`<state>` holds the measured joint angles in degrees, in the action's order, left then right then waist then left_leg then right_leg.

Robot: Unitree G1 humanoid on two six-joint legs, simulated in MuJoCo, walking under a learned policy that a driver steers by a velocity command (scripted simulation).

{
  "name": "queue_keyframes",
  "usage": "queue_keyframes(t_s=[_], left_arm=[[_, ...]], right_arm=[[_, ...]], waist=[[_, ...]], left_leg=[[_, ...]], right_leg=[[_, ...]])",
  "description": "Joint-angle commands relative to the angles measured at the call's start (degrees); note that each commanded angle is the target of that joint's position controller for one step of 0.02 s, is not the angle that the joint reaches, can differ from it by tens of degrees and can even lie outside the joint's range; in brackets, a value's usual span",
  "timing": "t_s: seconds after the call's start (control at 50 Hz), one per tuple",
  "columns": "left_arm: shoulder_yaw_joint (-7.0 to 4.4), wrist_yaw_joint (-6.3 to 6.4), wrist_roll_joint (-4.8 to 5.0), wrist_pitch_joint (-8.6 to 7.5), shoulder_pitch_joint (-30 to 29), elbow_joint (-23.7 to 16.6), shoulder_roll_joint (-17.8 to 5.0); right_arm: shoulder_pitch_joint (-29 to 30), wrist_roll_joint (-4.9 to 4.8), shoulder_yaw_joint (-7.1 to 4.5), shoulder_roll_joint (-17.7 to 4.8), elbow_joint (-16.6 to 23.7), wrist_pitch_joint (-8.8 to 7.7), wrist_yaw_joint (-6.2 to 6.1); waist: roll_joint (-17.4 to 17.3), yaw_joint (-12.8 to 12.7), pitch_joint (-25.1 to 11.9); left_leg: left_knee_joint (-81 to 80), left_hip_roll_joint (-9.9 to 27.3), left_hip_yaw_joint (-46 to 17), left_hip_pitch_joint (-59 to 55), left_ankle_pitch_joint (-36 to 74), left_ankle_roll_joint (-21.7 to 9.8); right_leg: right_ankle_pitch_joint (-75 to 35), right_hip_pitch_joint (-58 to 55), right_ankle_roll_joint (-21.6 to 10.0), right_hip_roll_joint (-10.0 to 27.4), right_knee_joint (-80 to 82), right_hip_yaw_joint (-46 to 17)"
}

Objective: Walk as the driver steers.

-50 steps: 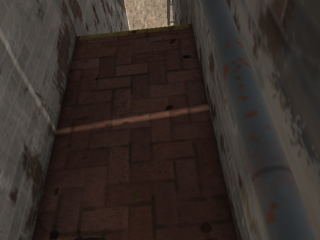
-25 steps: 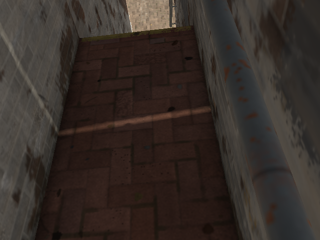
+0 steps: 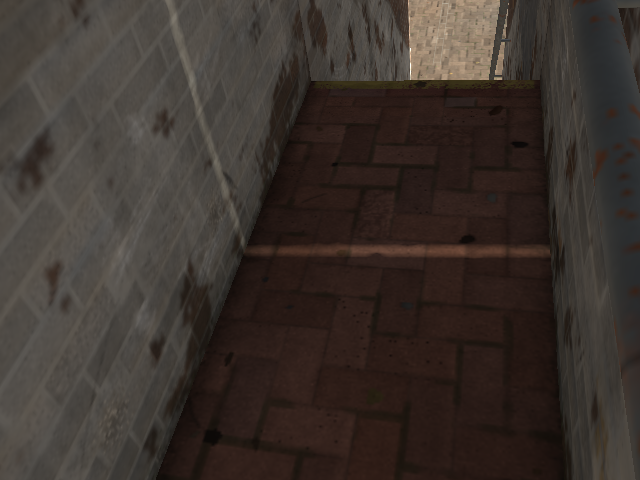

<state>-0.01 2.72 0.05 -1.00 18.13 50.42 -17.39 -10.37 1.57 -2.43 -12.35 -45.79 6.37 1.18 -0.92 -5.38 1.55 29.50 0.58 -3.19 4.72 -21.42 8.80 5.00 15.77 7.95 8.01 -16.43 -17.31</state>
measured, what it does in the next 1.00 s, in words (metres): steps on the spot: left foot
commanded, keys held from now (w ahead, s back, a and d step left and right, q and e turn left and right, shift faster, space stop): w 1.00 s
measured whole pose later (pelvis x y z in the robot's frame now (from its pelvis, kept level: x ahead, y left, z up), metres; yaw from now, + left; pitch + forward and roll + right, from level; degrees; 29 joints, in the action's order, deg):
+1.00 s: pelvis -0.02 -0.02 -0.01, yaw +9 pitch -3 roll +1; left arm 2.2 3.3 0.8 -4.4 11.7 39.4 -11.2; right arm -3.9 -0.1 0.7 -9.4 -50.7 0.0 7.7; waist -2.4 4.8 3.9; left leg 15.8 -2.9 1.7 -4.9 -18.7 -2.8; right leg 5.0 16.2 5.1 1.0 -19.2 -13.5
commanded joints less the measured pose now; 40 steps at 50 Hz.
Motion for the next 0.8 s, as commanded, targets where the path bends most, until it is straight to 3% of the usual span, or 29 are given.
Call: queue_keyframes(t_s=[0.02,0.08,0.1,0.12,0.14,0.16,0.18,0.2,0.22,0.24,0.26,0.28,0.32,0.36,0.38,0.4,0.42,0.46,0.56,0.58,0.66,0.68,0.8], left_arm=[[0.64,0.9,4.59,0.7,-1.14,-0.54,-3.74],[0.9,0.54,3.85,0.88,0.87,0.69,-4.47],[1.47,0.36,4.36,0.24,-0.44,-0.31,-3.96],[1.74,-0.02,4.55,0.01,2.42,0.59,-3.52],[2.27,0.23,4.63,-0.05,2.04,-1.31,-4.04],[2.43,0.28,5.07,-0.28,3.1,-1.23,-3.6],[3.69,0.95,6.64,-0.32,6.12,-1.33,0.01],[4.56,0.82,6.99,-0.81,8.57,-1.52,1.55],[2.11,-1.08,-0.85,-3.57,4.9,-5.08,-3.18],[2.38,0.77,0.1,-6.53,4.84,-5.62,-2.86],[2.03,1.27,0.06,-7.64,2.85,-5.0,-3.15],[2.03,1.29,-0.28,-8.25,0.02,-6.01,-3.13],[1.89,1.25,-0.79,-7.65,0.26,-6.81,-1.91],[1.65,1.3,-0.11,-6.46,-0.33,-8.37,-2.27],[1.54,1.17,-0.06,-6.02,-1.28,-9.49,-2.63],[1.48,1.02,0.16,-5.87,-0.1,-8.62,-1.87],[1.5,0.95,0.37,-5.56,0.6,-8.86,-1.36],[1.69,0.6,0.74,-5.1,0.39,-9.16,-0.11],[1.42,0.7,0.56,-4.42,-1.5,-10.38,0.2],[1.26,0.68,0.57,-4.52,-3.12,-11.13,0.4],[1.07,0.68,0.88,-4.15,-3.15,-12.04,0.85],[1.06,0.6,1.09,-4.66,-4.78,-12.9,0.33],[0.51,0.9,1.33,-4.8,-5.73,-13.46,-0.16]], right_arm=[[3.72,0.23,-1.75,-3.12,4.7,-2.09,2.45],[0.68,0.59,-1.91,-3.48,0.44,-1.48,2.28],[0.75,-0.4,-3.01,-5.51,-0.07,-2.26,2.38],[0.1,-0.3,-3.32,-6.35,-1.29,-2.51,2.17],[-0.94,-1.48,-4.39,-8.2,-2.85,-3.19,1.9],[1.2,-1.59,-4.38,-8.05,-3.55,-3.11,1.58],[3.12,-2.86,-4.77,-8.76,-3.17,-3.86,1.07],[5.4,-2.47,-4.55,-7.2,-2.94,-4.21,1.33],[9.48,3.03,-0.74,-5.07,-1.46,-2.05,2.12],[4.51,-0.52,-3.59,-8.43,-2.48,-2.13,4.84],[6.07,-1.18,-3.73,-7.54,-1.14,-2.36,5.42],[9.92,-1.33,-3.4,-6.03,0.78,-2.81,5.53],[7.69,-1.38,-3.27,-6.03,0.37,-3.99,6.22],[4.59,-2.22,-2.9,-5.83,-0.25,-4.37,7.1],[4.02,-1.93,-2.64,-5.71,-0.23,-4.55,7.23],[2.81,-1.26,-2.11,-4.25,-0.52,-5.28,7.31],[2.27,-1.1,-2.0,-4.53,-0.72,-5.56,7.32],[2.36,-1.73,-1.77,-4.63,-0.72,-5.7,7.24],[4.11,-1.16,-1.54,-4.77,-0.17,-6.02,7.08],[4.2,-1.49,-1.36,-4.52,0.07,-6.07,6.89],[5.04,-1.36,-1.15,-4.91,0.49,-6.68,7.04],[3.99,-1.23,-1.1,-5.2,0.2,-6.73,6.64],[4.05,-1.4,-1.0,-5.89,-0.26,-6.65,6.3]], waist=[[27.79,5.64,-5.47],[28.11,7.3,-5.41],[25.19,7.69,-6.59],[23.25,7.7,-7.76],[18.01,8.26,-7.35],[13.17,7.36,-8.93],[9.39,6.87,-12.47],[6.69,6.05,-14.04],[4.98,-0.48,-4.57],[7.05,1.91,0.53],[8.96,1.94,7.22],[8.64,2.23,10.23],[10.78,2.13,6.77],[10.18,3.3,4.71],[10.28,3.72,4.63],[12.91,4.46,4.06],[12.05,4.33,3.87],[9.69,4.24,4.91],[9.94,4.66,7.41],[10.45,5.12,8.32],[7.94,4.61,8.55],[10.38,5.31,9.01],[9.93,5.55,10.11]], left_leg=[[5.3,-6.02,11.15,-2.32,1.44,-2.02],[-5.76,-6.16,14.01,-4.63,3.36,-5.97],[-10.73,-5.0,14.23,-8.04,7.32,-7.12],[-15.14,-4.43,14.95,-13.21,9.82,-8.77],[-17.55,-3.1,14.2,-13.72,8.82,-10.64],[-18.94,-0.76,12.67,-16.78,11.37,-11.21],[-15.0,1.33,10.79,-20.57,12.08,-11.79],[-11.54,2.35,10.43,-22.7,8.66,-12.27],[-12.85,5.65,5.54,-24.6,7.16,-12.54],[-16.28,7.28,3.86,-15.23,-3.2,-18.13],[-18.58,7.66,1.91,-8.96,-9.0,-18.78],[-19.0,7.13,-0.09,-6.24,-7.49,-17.91],[-17.27,6.02,0.79,-8.29,-4.8,-15.76],[-14.64,4.97,1.34,-9.31,-2.58,-14.86],[-13.95,4.76,1.1,-9.07,-2.79,-14.5],[-14.0,4.59,1.6,-7.2,-2.67,-13.85],[-14.18,4.62,1.01,-6.51,-2.68,-13.84],[-15.65,5.18,-0.25,-4.22,-2.99,-13.78],[-17.43,5.23,-2.21,-0.95,-5.79,-13.64],[-18.13,5.6,-2.53,-0.04,-6.44,-13.33],[-21.11,6.94,-5.23,3.39,-10.95,-14.09],[-22.2,7.45,-5.9,3.48,-11.84,-14.16],[-23.69,7.84,-7.13,5.65,-13.71,-14.33]], right_leg=[[29.65,2.95,-3.6,-4.09,9.98,2.55],[30.08,2.81,-3.49,-3.84,12.64,-0.41],[27.85,2.04,-2.66,-2.49,14.41,-0.91],[25.3,3.02,-2.2,-3.51,15.44,-0.41],[24.73,2.44,-4.13,-3.06,12.4,-1.72],[24.55,3.85,-4.12,-2.48,8.95,-1.94],[23.76,4.91,-3.0,-1.86,3.11,-1.13],[23.16,8.48,-3.61,-2.28,-0.09,-0.06],[4.41,12.89,-3.94,-1.09,-3.58,-3.14],[10.53,12.58,-4.47,-1.66,-2.87,2.01],[12.9,15.25,-4.92,-2.39,-3.09,2.97],[9.83,15.69,-6.52,-1.27,-1.2,1.21],[9.1,12.06,-7.01,-0.91,1.47,-1.19],[13.66,11.17,-7.27,0.67,2.92,-4.27],[16.64,11.26,-7.58,1.11,3.52,-5.82],[15.45,9.14,-7.47,-0.52,3.52,-4.52],[15.03,7.8,-7.33,-0.67,3.36,-4.53],[12.76,6.05,-7.43,-0.92,2.2,-4.1],[12.71,4.9,-6.79,-1.83,2.45,-3.13],[11.58,4.93,-6.49,-1.85,2.35,-2.75],[8.95,1.37,-5.57,-2.81,0.5,-0.27],[10.67,1.58,-5.86,-3.13,0.36,-0.08],[9.39,-0.51,-5.36,-2.89,-0.08,0.72]])
Velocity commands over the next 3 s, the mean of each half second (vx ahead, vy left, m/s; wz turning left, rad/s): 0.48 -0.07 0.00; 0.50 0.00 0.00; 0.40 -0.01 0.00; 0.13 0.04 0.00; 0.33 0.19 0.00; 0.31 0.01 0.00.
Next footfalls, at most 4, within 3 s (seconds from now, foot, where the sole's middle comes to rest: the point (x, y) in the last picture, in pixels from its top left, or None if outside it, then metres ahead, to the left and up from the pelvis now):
0.18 left None -0.09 0.07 -0.79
2.22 left None -0.16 0.02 -0.79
2.34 right None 0.01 -0.08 -0.79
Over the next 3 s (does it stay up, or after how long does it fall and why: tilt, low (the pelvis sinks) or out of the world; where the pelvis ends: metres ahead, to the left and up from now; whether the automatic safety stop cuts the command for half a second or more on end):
stays up -0.12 0.00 0.00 its command is cut before an obstacle after 1.8 s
